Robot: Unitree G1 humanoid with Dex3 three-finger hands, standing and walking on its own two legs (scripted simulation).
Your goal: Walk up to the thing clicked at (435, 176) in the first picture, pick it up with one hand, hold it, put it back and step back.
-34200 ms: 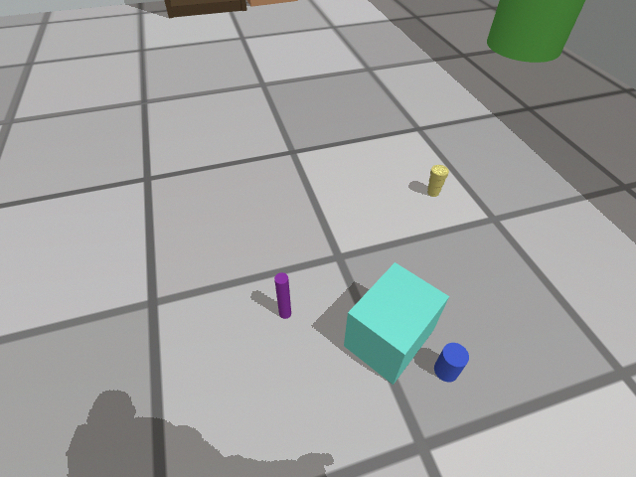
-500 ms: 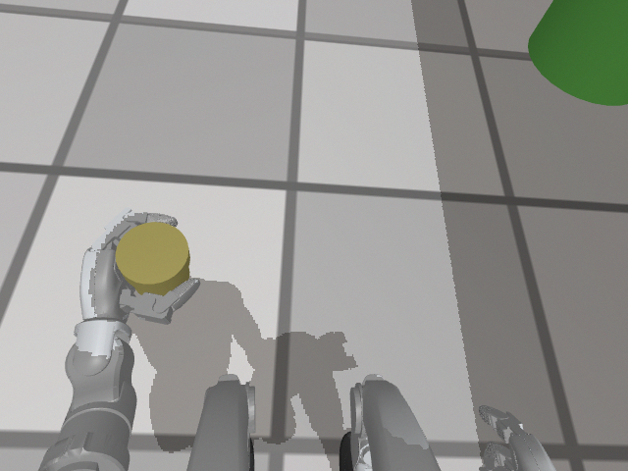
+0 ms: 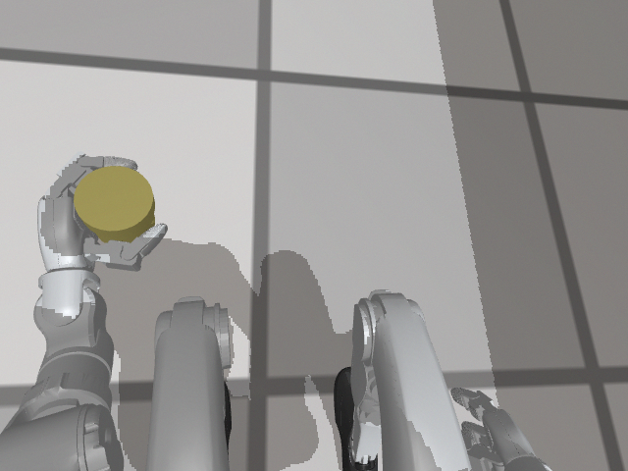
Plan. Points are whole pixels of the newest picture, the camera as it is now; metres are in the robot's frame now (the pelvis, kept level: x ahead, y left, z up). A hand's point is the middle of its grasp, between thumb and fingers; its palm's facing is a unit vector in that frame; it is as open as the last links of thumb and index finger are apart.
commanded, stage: crouch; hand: left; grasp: from the side
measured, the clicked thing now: (125, 221) +0.42 +0.22 -0.07
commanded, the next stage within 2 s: lower in 0.74 s
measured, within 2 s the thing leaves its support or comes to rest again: neither
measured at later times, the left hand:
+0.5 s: hand (143, 232) +0.43 +0.22 -0.16, palm faces +0.13 -0.99 -0.01, open 9.8 cm
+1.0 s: hand (152, 240) +0.44 +0.23 -0.21, palm faces +0.14 -0.99 +0.00, open 9.8 cm
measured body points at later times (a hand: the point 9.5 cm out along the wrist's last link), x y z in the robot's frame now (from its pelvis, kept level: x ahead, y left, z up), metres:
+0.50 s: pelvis +0.00 +0.00 -0.08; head +0.20 +0.08 +0.31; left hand +0.42 +0.28 -0.15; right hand +0.11 -0.27 -0.18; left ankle +0.09 +0.13 -0.36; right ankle +0.10 -0.13 -0.36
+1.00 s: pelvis -0.01 +0.01 -0.10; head +0.22 +0.10 +0.28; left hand +0.42 +0.28 -0.21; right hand +0.11 -0.27 -0.18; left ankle +0.09 +0.13 -0.36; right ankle +0.10 -0.13 -0.36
